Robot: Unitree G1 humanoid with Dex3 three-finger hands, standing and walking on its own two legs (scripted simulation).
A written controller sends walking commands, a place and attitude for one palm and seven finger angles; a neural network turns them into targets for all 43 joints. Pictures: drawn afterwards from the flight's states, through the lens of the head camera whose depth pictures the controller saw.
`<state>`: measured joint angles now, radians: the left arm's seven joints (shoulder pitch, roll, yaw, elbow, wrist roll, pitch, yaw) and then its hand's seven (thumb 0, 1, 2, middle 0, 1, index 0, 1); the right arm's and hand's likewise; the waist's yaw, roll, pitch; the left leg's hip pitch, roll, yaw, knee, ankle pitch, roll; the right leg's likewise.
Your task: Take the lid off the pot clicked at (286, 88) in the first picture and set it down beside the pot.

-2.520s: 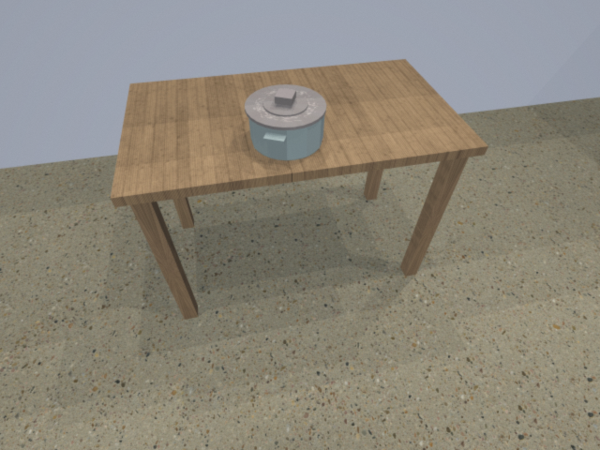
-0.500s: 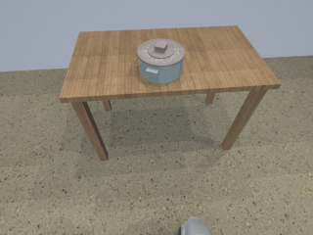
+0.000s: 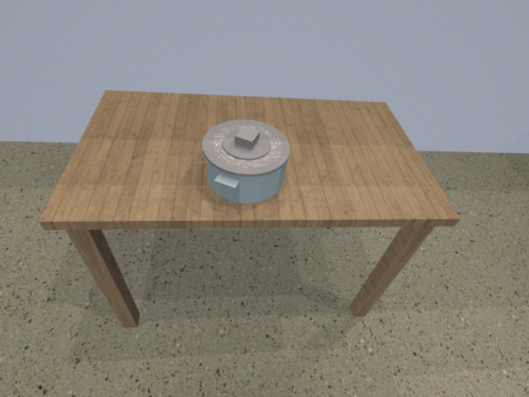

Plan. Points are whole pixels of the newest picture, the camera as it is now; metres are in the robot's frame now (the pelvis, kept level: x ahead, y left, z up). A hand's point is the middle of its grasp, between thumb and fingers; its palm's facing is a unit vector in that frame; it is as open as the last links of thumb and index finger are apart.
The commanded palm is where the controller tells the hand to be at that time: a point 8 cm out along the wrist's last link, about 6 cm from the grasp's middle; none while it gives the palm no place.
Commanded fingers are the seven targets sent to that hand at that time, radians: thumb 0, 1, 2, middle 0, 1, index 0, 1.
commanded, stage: take the last steps up to it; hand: left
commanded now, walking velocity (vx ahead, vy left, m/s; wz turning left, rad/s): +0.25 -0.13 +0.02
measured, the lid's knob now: (247, 137) +0.66 +0.08 +0.02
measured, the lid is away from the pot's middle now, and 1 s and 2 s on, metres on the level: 0.00 0.00 0.00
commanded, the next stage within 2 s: come to a stop and stand still in 0.26 s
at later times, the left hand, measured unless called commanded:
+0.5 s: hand (229, 351) +0.24 +0.07 -0.16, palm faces +0.03 -0.97 -0.24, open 7.3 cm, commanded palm none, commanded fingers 0.00 0.90 0.90 -0.20 -0.30 -0.20 -0.30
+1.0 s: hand out of the picture +0.15 +0.18 -0.17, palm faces +0.11 -0.94 -0.33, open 7.4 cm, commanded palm none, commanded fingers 0.00 0.90 0.90 -0.20 -0.30 -0.20 -0.30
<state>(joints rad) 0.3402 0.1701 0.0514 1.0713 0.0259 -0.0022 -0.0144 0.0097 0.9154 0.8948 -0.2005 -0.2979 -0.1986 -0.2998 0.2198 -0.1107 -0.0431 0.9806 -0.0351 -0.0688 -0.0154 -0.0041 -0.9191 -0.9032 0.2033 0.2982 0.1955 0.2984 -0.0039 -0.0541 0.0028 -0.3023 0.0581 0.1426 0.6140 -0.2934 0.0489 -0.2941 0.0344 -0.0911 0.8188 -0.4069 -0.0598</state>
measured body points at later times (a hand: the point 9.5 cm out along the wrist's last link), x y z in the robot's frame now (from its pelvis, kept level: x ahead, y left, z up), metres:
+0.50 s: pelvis +0.17 -0.12 +0.00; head +0.22 -0.14 +0.45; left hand +0.24 +0.12 -0.14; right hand +0.14 -0.35 -0.16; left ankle +0.08 +0.02 -0.66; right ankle +0.22 -0.22 -0.73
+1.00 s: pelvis +0.14 -0.04 -0.01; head +0.12 -0.06 +0.44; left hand +0.15 +0.23 -0.15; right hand +0.28 -0.28 -0.14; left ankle +0.15 +0.06 -0.73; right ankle +0.21 -0.19 -0.71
